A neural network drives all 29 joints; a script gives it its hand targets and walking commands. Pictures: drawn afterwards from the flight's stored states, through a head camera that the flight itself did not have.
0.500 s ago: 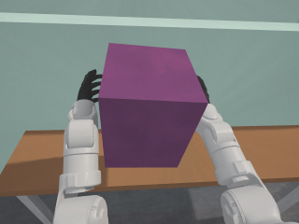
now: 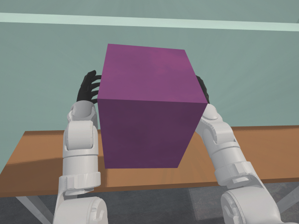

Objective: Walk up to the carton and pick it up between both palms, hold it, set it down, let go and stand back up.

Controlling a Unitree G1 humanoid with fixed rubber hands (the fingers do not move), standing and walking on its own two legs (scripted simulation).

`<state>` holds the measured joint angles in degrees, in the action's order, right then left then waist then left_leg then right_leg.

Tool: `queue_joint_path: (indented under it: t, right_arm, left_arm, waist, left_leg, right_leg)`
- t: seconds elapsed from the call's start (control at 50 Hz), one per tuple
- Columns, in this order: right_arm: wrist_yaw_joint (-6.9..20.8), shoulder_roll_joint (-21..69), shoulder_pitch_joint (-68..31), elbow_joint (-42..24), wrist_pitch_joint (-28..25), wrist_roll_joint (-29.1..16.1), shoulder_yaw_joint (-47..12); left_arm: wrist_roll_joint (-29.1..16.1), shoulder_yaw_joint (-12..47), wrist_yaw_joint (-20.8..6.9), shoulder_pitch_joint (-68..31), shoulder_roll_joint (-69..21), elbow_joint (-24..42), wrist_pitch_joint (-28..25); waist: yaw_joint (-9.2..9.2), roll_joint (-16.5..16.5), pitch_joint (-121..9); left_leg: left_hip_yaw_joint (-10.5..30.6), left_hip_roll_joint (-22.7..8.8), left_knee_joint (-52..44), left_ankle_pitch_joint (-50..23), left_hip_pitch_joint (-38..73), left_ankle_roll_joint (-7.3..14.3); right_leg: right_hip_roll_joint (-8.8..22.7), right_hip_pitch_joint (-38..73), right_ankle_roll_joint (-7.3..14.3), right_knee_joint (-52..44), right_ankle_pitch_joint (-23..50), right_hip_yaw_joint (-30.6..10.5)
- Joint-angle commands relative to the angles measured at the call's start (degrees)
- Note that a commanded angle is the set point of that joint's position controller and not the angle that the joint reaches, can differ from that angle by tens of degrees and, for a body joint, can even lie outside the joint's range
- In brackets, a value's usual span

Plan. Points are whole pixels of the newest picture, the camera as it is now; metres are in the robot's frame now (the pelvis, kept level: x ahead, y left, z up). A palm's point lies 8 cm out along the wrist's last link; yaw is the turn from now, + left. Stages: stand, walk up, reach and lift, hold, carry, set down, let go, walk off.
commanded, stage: hold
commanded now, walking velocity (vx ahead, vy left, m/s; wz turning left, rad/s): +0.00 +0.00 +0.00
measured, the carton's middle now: (144, 109) +0.37 +0.01 +0.16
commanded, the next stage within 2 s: set down in 0.72 s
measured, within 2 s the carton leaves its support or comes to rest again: neither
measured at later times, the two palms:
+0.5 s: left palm (86, 102) +0.36 +0.15 +0.19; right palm (201, 104) +0.36 -0.14 +0.18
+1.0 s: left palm (86, 97) +0.37 +0.15 +0.20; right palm (200, 102) +0.37 -0.14 +0.18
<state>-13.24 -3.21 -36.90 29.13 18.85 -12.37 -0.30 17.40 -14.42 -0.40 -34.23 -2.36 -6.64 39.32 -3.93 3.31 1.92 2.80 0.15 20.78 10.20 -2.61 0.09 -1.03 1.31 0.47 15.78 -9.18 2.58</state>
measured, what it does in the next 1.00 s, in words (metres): stands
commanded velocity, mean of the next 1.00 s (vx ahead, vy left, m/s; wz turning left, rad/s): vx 0.00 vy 0.00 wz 0.00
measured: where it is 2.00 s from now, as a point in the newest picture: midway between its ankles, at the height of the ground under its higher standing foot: outside the picture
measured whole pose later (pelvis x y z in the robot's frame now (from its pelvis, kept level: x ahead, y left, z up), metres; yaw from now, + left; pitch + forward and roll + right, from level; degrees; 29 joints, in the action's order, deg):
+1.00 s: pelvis +0.00 +0.00 +0.00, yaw +0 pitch -9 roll -1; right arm -10.1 -0.3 -37.1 33.8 9.7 -4.5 5.3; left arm 22.0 -17.9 -3.0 -36.4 -5.1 -10.3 31.6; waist -2.5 3.8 2.8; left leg 2.1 0.0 18.6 9.5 0.0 0.0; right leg -1.1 3.5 0.7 14.2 -8.6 2.2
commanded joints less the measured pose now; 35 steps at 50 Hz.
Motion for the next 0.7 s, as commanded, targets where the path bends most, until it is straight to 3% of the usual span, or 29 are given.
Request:
queue_joint_path:
  t: [0.0, 0.02, 0.06, 0.08, 0.1, 0.12, 0.18, 0.26, 0.28, 0.3, 0.32, 0.34, 0.36, 0.38, 0.46, 0.5, 0.54, 0.56, 0.62, 0.68]
  right_arm:
    - [5.60, 36.07, -44.39, -20.71, -4.19, -4.40, -22.11]
    - [5.52, 36.12, -45.50, -20.57, -3.78, -3.79, -21.87]
    - [5.81, 36.38, -45.52, -19.32, -3.85, -3.53, -21.39]
    - [5.85, 37.23, -44.80, -20.23, -4.30, -3.49, -21.76]
    - [5.78, 36.79, -44.76, -20.32, -4.50, -3.86, -21.00]
    - [5.94, 37.12, -46.81, -19.88, -4.41, -4.44, -21.64]
    - [5.36, 38.87, -46.76, -25.19, -4.93, -5.34, -25.01]
    - [5.61, 36.49, -45.08, -17.89, -3.54, -3.35, -21.51]
    - [6.07, 36.21, -46.66, -18.45, -4.17, -3.34, -20.88]
    - [5.75, 37.09, -46.47, -21.27, -5.00, -3.61, -21.33]
    - [5.83, 37.01, -48.08, -21.95, -5.16, -4.00, -21.70]
    - [5.51, 38.13, -47.42, -22.77, -4.72, -4.20, -22.64]
    - [5.36, 37.61, -46.42, -19.53, -4.07, -3.98, -21.67]
    - [5.20, 38.67, -46.90, -20.47, -4.36, -3.84, -22.34]
    - [5.13, 37.50, -45.00, -20.40, -4.13, -3.95, -21.92]
    - [5.38, 37.56, -47.47, -20.53, -4.50, -3.87, -22.04]
    - [5.76, 37.53, -47.66, -20.56, -4.89, -3.66, -21.49]
    - [5.62, 38.19, -47.52, -20.98, -5.05, -3.46, -22.22]
    - [5.57, 36.66, -46.17, -17.79, -4.16, -2.72, -20.77]
    - [5.39, 37.73, -46.84, -21.76, -4.67, -3.91, -22.07]
  left_arm:
    - [-9.36, 30.42, -6.90, -33.61, -33.87, 6.02, -3.82]
    - [-8.71, 28.97, -7.10, -32.66, -33.30, 2.71, -3.31]
    - [-7.53, 26.60, -7.76, -34.25, -32.43, 2.26, -3.32]
    - [-8.32, 28.27, -7.67, -34.58, -33.63, 5.27, -3.69]
    - [-9.23, 29.99, -7.48, -36.01, -34.48, 6.24, -3.98]
    - [-8.61, 28.88, -7.34, -36.18, -34.27, 4.43, -3.81]
    - [-9.75, 30.36, -6.69, -34.15, -34.23, 7.31, -4.26]
    - [-7.32, 26.26, -7.83, -33.07, -31.25, 0.64, -3.23]
    - [-8.08, 27.45, -7.81, -35.59, -33.02, 2.49, -3.44]
    - [-10.00, 30.58, -7.64, -36.48, -34.55, 5.96, -4.28]
    - [-9.51, 29.90, -7.19, -35.55, -34.91, 3.62, -3.98]
    - [-9.84, 29.12, -7.14, -34.37, -33.49, 3.76, -4.13]
    - [-8.42, 27.43, -7.34, -34.91, -32.51, 2.16, -3.90]
    - [-8.66, 27.14, -7.73, -36.18, -32.43, 3.20, -4.35]
    - [-8.66, 28.57, -7.89, -34.58, -32.49, 3.77, -4.00]
    - [-8.81, 28.29, -7.55, -34.94, -33.30, 2.35, -4.38]
    - [-9.41, 29.78, -7.35, -37.78, -33.86, 3.65, -4.60]
    - [-9.53, 29.77, -7.19, -37.07, -33.54, 4.05, -4.77]
    - [-9.18, 28.51, -7.51, -35.02, -33.66, 1.09, -4.09]
    - [-8.71, 28.12, -7.88, -33.94, -32.94, 2.19, -3.86]
  waist:
    - [-1.01, -6.17, -25.55]
    - [-0.55, -4.86, -22.23]
    - [0.15, -3.57, -20.67]
    - [-0.10, -4.14, -23.21]
    - [-1.76, -5.65, -24.83]
    - [0.06, -5.44, -23.10]
    - [0.53, -4.47, -27.82]
    - [-0.01, -2.30, -18.73]
    - [-0.25, -4.34, -21.59]
    - [-1.41, -4.42, -25.56]
    - [-0.45, -4.68, -25.02]
    - [0.11, -3.59, -25.50]
    - [-0.11, -3.99, -22.70]
    - [0.33, -3.25, -23.91]
    - [-0.75, -4.71, -24.22]
    - [0.01, -3.91, -23.06]
    - [-0.22, -5.66, -25.21]
    - [-0.10, -5.08, -25.92]
    - [-0.83, -3.93, -22.07]
    - [-0.28, -3.73, -22.94]
  left_leg:
    - [-1.26, 1.02, -0.93, -17.52, 10.30, -2.50]
    - [-1.29, 1.17, -1.44, -15.72, 7.97, -1.89]
    - [-1.83, 1.45, -2.75, -11.38, 7.13, -1.01]
    - [-2.34, 1.84, -2.20, -12.28, 7.67, -1.14]
    - [-1.67, 1.41, -1.60, -15.33, 8.57, -2.04]
    - [-1.92, 1.38, -1.89, -14.35, 8.63, -1.84]
    - [-1.68, 2.01, 0.03, -20.67, 9.85, -1.52]
    - [-2.08, 1.51, -3.01, -10.40, 6.34, -0.47]
    - [-1.77, 1.08, -3.17, -9.53, 6.60, -1.09]
    - [-1.99, 1.33, -2.03, -12.32, 8.59, -1.62]
    - [-1.77, 1.30, -2.26, -12.73, 8.55, -1.73]
    - [-2.11, 2.11, -1.04, -14.95, 8.32, -0.89]
    - [-2.10, 2.16, -1.88, -13.60, 7.23, -1.02]
    - [-2.37, 2.32, -1.38, -13.46, 7.31, -0.66]
    - [-2.05, 1.94, -1.39, -13.85, 8.04, -0.91]
    - [-2.05, 1.79, -1.89, -13.02, 7.53, -1.05]
    - [-1.63, 1.41, -2.48, -11.86, 7.74, -1.42]
    - [-1.92, 1.63, -1.37, -13.73, 8.12, -1.37]
    - [-1.84, 1.24, -2.72, -11.23, 7.31, -1.06]
    - [-1.97, 2.12, -1.93, -13.06, 7.29, -0.68]
  right_leg:
    - [-2.04, 1.86, -2.65, -1.09, 10.81, 1.23]
    - [-2.19, 2.17, -2.61, -1.50, 9.30, 0.90]
    - [-1.64, 2.41, -2.88, -1.96, 6.41, 0.87]
    - [-1.55, 3.06, -3.03, -1.46, 8.03, 0.90]
    - [-1.93, 2.97, -2.73, -0.77, 10.42, 1.33]
    - [-1.84, 1.30, -2.82, -1.25, 8.46, 1.20]
    - [-2.12, 4.12, -3.27, -0.56, 15.55, 1.14]
    - [-1.65, 1.48, -3.10, -2.21, 6.88, 0.90]
    - [-1.72, 1.67, -2.71, -1.49, 5.42, 1.17]
    - [-1.78, 2.48, -2.84, -1.22, 8.43, 1.14]
    - [-1.97, 1.43, -2.78, -1.41, 7.46, 1.42]
    - [-1.59, 2.07, -3.16, -1.40, 11.58, 0.63]
    - [-1.37, 2.03, -3.29, -1.47, 10.81, 0.89]
    - [-1.24, 2.91, -3.42, -1.38, 10.69, 0.41]
    - [-1.32, 3.16, -3.00, -1.12, 11.18, 0.59]
    - [-1.92, 1.77, -3.06, -1.45, 8.62, 0.82]
    - [-1.75, 1.76, -2.66, -1.21, 7.26, 1.29]
    - [-1.61, 2.06, -2.95, -0.85, 9.61, 0.99]
    - [-1.72, 0.66, -2.70, -1.96, 6.87, 0.92]
    - [-1.37, 2.93, -3.15, -1.57, 9.84, 0.58]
